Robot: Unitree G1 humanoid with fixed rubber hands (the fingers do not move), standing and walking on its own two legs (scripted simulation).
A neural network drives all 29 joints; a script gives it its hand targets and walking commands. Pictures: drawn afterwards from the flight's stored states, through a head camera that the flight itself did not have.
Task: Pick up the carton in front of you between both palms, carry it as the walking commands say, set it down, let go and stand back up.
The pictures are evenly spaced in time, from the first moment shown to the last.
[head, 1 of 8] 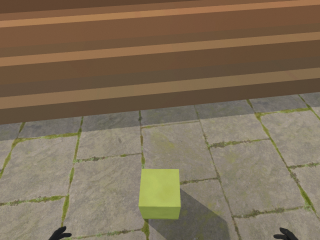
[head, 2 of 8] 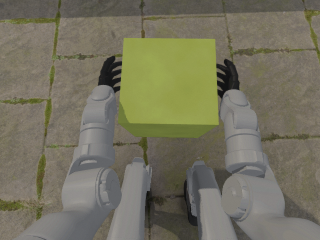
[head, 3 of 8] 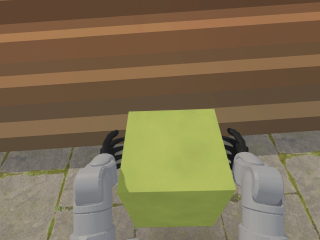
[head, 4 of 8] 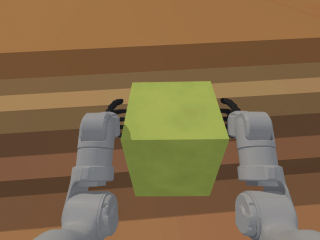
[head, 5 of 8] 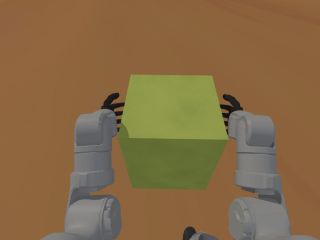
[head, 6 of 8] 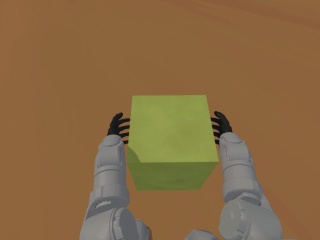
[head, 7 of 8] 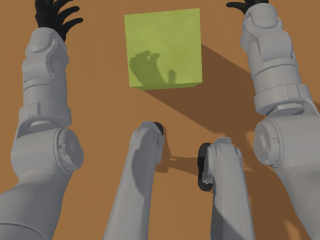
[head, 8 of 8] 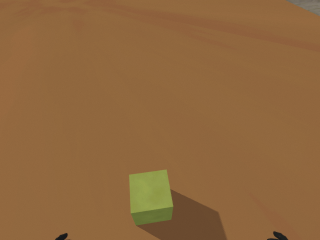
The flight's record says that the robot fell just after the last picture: no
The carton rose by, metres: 1.84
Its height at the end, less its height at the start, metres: +1.07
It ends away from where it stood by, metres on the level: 4.20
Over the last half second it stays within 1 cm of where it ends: yes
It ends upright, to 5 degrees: yes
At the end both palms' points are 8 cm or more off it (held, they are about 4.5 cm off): yes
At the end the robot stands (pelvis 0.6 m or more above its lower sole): yes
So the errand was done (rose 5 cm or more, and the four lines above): yes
